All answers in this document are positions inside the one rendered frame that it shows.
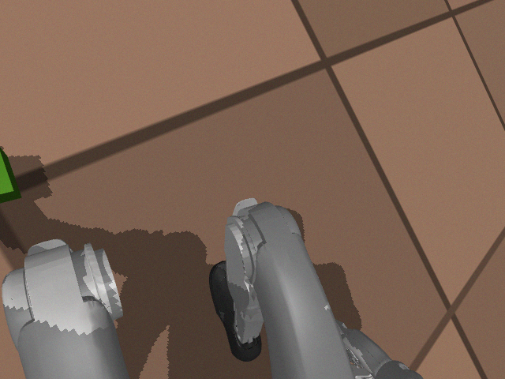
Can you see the right robot hand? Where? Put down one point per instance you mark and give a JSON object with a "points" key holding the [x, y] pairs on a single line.
{"points": [[363, 352]]}

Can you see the carton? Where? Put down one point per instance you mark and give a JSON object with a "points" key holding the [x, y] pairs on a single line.
{"points": [[8, 186]]}

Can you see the right robot arm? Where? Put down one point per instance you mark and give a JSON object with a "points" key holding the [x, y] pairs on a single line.
{"points": [[396, 370]]}

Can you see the right robot foot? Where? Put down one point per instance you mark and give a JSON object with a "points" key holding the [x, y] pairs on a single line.
{"points": [[224, 307]]}

